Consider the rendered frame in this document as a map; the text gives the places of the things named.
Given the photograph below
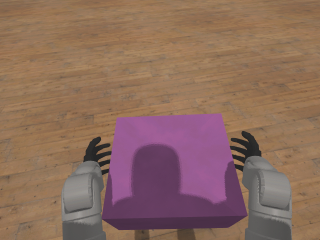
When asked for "carton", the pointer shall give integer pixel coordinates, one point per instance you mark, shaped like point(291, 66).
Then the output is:
point(172, 172)

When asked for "left robot forearm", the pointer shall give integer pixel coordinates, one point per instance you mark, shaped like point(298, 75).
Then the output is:
point(81, 204)

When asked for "right robot forearm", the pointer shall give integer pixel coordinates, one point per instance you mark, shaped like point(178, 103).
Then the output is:
point(269, 201)

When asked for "robot left hand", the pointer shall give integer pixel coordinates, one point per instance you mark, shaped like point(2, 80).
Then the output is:
point(91, 153)

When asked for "robot right hand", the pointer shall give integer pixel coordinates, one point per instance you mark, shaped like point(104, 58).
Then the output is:
point(251, 146)

